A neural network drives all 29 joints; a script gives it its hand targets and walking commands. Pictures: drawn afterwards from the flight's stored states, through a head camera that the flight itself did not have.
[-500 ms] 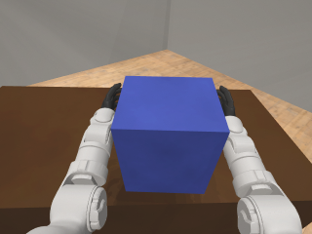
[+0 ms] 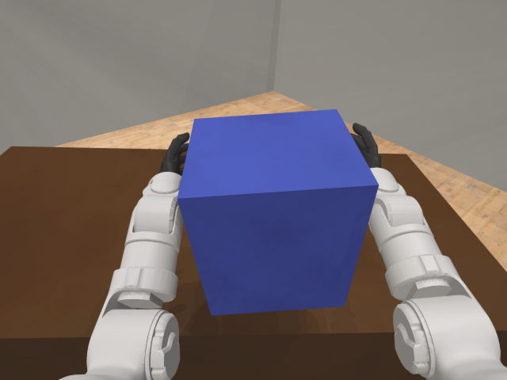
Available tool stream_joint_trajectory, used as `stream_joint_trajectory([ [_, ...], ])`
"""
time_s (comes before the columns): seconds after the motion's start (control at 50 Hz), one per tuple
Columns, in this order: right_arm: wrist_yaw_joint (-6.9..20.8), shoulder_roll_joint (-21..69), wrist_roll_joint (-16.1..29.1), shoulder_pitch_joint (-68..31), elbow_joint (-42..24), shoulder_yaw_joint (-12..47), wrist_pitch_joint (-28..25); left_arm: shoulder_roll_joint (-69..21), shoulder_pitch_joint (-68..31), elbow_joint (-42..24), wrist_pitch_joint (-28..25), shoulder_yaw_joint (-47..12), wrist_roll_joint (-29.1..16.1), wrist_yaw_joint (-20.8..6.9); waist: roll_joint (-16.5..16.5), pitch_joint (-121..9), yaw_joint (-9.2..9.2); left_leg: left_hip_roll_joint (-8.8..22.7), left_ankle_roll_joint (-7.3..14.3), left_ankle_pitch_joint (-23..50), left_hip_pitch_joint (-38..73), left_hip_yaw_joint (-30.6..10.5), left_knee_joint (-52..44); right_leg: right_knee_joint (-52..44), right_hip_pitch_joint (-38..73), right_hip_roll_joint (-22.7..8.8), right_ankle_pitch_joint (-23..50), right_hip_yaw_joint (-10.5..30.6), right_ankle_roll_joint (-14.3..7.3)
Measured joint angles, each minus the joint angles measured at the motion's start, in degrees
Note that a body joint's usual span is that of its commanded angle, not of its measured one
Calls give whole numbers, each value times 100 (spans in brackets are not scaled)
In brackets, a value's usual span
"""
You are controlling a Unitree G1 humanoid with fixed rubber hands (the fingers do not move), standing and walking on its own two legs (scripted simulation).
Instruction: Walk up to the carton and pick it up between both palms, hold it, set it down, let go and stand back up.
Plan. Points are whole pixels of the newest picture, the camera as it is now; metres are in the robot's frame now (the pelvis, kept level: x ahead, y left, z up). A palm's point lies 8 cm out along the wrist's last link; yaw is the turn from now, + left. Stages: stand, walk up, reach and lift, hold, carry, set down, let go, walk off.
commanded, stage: reach and lift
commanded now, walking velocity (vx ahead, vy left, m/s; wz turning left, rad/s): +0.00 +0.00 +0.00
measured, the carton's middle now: (271, 215) +0.34 -0.01 +0.15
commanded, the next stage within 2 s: hold in 0.88 s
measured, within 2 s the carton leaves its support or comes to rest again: neither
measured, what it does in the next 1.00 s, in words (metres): stands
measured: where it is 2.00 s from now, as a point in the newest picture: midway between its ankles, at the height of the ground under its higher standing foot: outside the picture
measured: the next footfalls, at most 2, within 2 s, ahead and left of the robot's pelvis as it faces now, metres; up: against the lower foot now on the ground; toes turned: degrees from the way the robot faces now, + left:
none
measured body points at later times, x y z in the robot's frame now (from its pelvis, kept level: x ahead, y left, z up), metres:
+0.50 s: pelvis +0.00 +0.00 +0.00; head -0.06 +0.03 +0.45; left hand +0.40 +0.15 +0.20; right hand +0.40 -0.16 +0.23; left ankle +0.02 +0.12 -0.74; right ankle +0.03 -0.15 -0.74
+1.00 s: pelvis +0.00 +0.00 +0.00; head -0.06 +0.03 +0.45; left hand +0.39 +0.15 +0.22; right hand +0.40 -0.16 +0.26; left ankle +0.02 +0.12 -0.74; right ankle +0.03 -0.15 -0.74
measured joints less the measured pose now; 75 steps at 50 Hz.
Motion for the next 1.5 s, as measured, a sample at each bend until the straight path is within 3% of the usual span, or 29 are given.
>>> stream_joint_trajectory([
  [0.84,-89,-245,426,-469,-293,93,708,-31,-273,-565,721,121,9,57,-5,2,0,0,0,-23,0,-10,0,0,2,3,-25,0,0],
  [0.94,-139,-273,553,-470,-535,165,880,-75,-76,-928,817,121,10,58,11,2,1,0,0,-17,1,-11,0,0,3,4,-21,0,0],
  [1.24,-211,-308,580,-493,-898,167,1202,-75,-73,-1257,1066,121,9,36,14,2,0,0,0,5,7,-17,0,0,9,6,2,-1,0],
  [1.5,-219,-299,584,-536,-810,167,1248,-11,-209,-1214,1242,133,9,-1,16,2,0,0,0,3,9,-21,0,0,12,7,1,-1,0],
])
